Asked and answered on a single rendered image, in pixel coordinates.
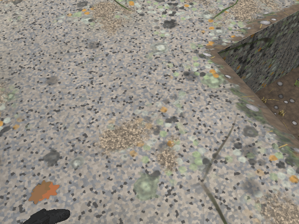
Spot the robot left hand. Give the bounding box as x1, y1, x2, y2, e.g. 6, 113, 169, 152
22, 208, 70, 224

